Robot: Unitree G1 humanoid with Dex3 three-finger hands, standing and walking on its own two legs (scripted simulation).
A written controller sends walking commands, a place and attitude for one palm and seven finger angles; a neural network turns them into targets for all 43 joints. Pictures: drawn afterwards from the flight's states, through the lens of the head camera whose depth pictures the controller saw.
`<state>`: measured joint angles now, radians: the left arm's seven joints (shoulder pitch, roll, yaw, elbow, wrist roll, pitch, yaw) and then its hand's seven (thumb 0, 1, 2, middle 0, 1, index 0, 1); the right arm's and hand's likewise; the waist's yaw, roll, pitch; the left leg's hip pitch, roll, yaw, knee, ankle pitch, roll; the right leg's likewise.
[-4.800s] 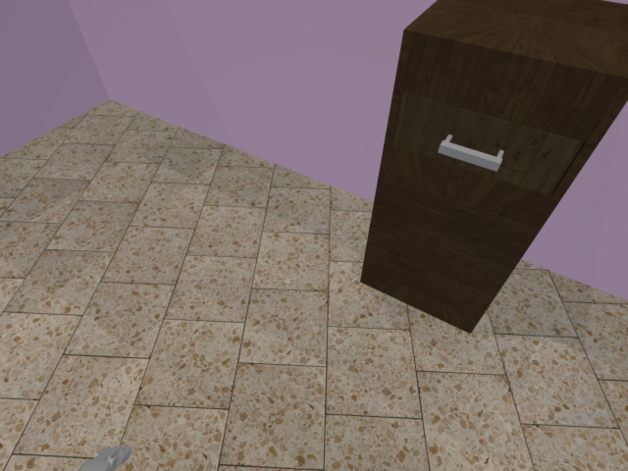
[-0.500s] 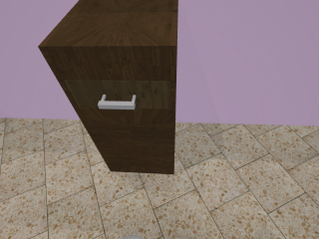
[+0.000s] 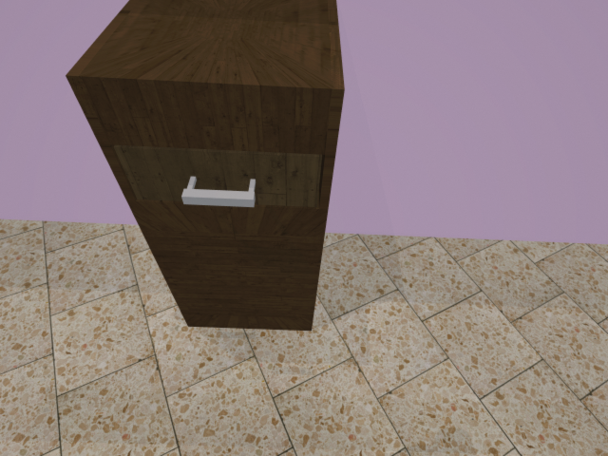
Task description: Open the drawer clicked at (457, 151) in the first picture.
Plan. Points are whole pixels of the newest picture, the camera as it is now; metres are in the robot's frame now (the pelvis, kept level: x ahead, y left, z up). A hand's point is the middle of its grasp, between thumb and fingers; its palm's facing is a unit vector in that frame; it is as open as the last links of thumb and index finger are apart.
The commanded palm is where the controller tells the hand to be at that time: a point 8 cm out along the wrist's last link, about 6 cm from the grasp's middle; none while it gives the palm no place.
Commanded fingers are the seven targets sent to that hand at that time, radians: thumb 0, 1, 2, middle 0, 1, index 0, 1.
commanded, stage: come to a stop and stand still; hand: left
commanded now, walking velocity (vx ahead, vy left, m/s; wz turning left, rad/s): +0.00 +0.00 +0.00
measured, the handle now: (220, 190) +0.58 +0.18 -0.05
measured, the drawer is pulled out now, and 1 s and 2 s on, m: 0.00 0.00 0.00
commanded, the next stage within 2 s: look again from close up in 0.46 s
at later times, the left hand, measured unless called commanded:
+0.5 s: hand out of the picture +0.03 +0.14 -0.17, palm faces +0.08 -0.98 -0.21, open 7.2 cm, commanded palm none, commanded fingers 0.00 0.90 0.90 -0.20 -0.30 -0.20 -0.30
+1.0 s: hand out of the picture +0.02 +0.18 -0.18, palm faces +0.03 -0.98 -0.18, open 7.4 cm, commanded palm none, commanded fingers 0.00 0.90 0.90 -0.20 -0.30 -0.20 -0.30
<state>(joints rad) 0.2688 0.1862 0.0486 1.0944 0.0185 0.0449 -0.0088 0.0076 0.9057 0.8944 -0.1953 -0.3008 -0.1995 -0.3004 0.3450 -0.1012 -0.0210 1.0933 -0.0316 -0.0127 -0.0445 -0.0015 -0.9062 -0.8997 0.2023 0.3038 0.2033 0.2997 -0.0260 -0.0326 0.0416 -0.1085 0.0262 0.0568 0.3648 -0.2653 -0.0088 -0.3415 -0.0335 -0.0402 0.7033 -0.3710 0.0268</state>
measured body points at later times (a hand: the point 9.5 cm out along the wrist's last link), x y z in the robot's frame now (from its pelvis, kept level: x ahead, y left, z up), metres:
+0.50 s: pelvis +0.03 -0.04 +0.00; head +0.04 -0.04 +0.45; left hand +0.03 +0.19 -0.16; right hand +0.04 -0.25 -0.17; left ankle -0.01 +0.11 -0.74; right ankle +0.01 -0.12 -0.74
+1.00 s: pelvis +0.02 +0.01 -0.01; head +0.02 +0.01 +0.44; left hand +0.02 +0.23 -0.17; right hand +0.02 -0.21 -0.17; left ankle +0.00 +0.10 -0.74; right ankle +0.01 -0.12 -0.74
